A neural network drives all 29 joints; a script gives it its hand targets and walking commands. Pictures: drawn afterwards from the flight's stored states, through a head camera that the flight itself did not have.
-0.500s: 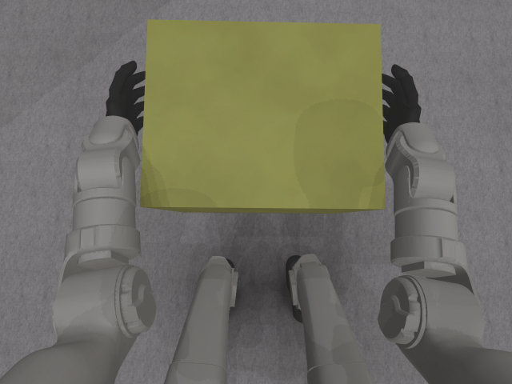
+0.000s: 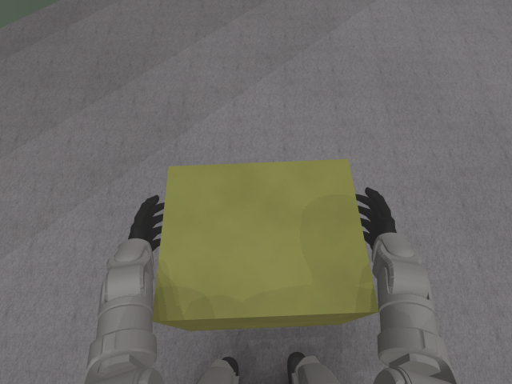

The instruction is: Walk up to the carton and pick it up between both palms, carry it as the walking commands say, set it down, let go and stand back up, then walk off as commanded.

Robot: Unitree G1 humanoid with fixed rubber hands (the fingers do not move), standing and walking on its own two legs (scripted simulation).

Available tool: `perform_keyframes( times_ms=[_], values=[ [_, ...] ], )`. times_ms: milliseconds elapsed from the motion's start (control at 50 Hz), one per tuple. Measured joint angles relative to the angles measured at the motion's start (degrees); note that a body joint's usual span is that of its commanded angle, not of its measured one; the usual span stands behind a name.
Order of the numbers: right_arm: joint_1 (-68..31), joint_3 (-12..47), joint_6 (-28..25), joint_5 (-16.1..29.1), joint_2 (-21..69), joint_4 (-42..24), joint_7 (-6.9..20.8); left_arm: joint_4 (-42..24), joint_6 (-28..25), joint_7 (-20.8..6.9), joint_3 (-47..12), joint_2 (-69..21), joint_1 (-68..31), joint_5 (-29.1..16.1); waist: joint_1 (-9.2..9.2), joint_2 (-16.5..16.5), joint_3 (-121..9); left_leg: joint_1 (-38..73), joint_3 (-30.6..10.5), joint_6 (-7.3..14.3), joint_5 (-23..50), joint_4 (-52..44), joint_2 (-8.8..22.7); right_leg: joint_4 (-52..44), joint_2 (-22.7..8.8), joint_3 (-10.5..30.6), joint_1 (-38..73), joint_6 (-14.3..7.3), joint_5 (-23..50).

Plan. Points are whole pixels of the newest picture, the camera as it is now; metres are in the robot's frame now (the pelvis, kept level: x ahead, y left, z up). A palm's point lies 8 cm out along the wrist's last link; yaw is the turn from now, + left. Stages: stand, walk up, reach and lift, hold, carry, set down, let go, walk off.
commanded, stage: reach and lift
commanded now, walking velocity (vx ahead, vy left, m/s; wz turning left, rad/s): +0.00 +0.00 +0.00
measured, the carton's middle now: (261, 252) +0.34 +0.01 -0.12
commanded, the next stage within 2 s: hold in 1.94 s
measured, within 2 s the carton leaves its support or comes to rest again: neither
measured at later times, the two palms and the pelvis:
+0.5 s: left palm (119, 254) +0.30 +0.21 +0.01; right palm (401, 253) +0.30 -0.18 +0.02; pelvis +0.01 +0.01 +0.03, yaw +1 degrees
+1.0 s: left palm (80, 255) +0.28 +0.22 +0.10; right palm (425, 242) +0.29 -0.17 +0.10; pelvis -0.02 +0.00 +0.04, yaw +2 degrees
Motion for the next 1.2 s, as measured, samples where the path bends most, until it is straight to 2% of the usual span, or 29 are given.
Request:
perform_keyframes(
  times_ms=[120,160,220,280,360,480,640,800,880,1020,1200],
  values=[
    [9.65,3.37,-2.05,3.39,1.30,-6.34,-1.24,-4.63,-1.51,0.10,-4.16,0.39,7.39,-3.24,-0.18,-0.78,-1.82,4.39,-0.30,0.12,0.99,-7.17,0.23,-6.47,-0.32,0.43,3.98,-0.18,1.98],
    [13.23,5.04,-2.64,4.25,1.34,-9.47,-1.62,-6.67,-2.45,0.13,-5.35,0.21,10.17,-4.53,-0.02,-0.59,-2.83,6.38,-0.78,-0.16,5.95,-10.40,0.64,-9.22,-0.08,0.53,5.65,0.00,3.87],
    [16.79,5.59,-3.80,4.92,1.79,-11.44,-1.63,-7.97,-3.25,0.04,-5.99,-0.35,12.72,-5.34,0.36,-0.81,-3.80,9.87,-0.93,-0.10,5.06,-14.52,1.02,-13.03,-0.17,0.58,8.63,0.40,6.72],
    [18.81,7.01,-4.19,4.76,1.38,-11.61,-2.41,-7.34,-3.67,-0.08,-6.69,-0.14,13.84,-5.19,1.18,-1.39,-3.53,14.12,-0.63,0.17,3.87,-16.74,1.05,-16.37,-0.50,0.74,13.37,-0.12,6.08],
    [17.79,6.82,-3.26,4.49,1.28,-8.95,-2.30,-6.41,-2.36,0.54,-7.34,0.66,14.19,-5.00,0.52,-1.15,-2.62,16.71,-1.23,0.50,4.00,-16.75,0.55,-17.30,-1.14,-0.10,16.68,-0.16,5.87],
    [16.31,5.75,-0.02,4.96,0.89,-9.02,-1.66,-7.78,1.93,2.20,-8.76,1.10,13.39,-6.76,-0.64,-0.08,0.90,21.95,-2.16,0.70,4.44,-16.68,0.07,-18.22,-1.69,-1.12,22.72,0.12,6.22],
    [13.54,4.85,5.00,3.59,-0.84,-7.18,-0.83,-5.94,6.43,2.45,-8.07,-0.25,10.68,-4.22,-1.35,-0.06,2.47,30.94,-1.99,0.62,4.63,-17.67,0.37,-19.11,-1.52,-1.05,31.57,-0.09,6.50],
    [10.23,5.66,10.09,3.27,-2.23,-4.68,-1.08,-5.23,11.28,2.17,-7.07,-0.41,8.90,-2.09,0.68,-0.20,3.98,37.85,-1.27,0.13,5.04,-18.81,1.09,-19.24,-0.90,-0.53,37.73,-0.64,6.83],
    [6.68,5.65,11.93,2.13,-1.95,-2.99,-1.33,-4.78,13.64,1.65,-6.75,1.13,6.41,-1.75,0.97,0.06,5.11,39.42,-1.77,-0.05,5.48,-19.00,1.09,-19.24,-0.98,-1.18,39.41,-0.80,6.98],
    [5.58,5.47,14.68,-0.25,0.06,-4.42,-1.88,-3.92,16.16,-0.28,-6.70,3.41,4.00,-1.37,-0.58,0.53,5.76,42.43,-2.72,0.03,6.40,-20.85,1.08,-22.40,-1.39,-2.43,43.44,-0.74,8.10],
    [8.02,4.07,17.05,-0.80,-0.74,-7.11,-0.32,-3.69,16.93,-0.60,-5.97,0.25,4.13,1.05,-1.84,0.11,7.02,46.09,-1.21,1.10,6.05,-22.64,0.65,-24.42,-2.10,-1.26,46.86,0.04,8.09]
  ],
)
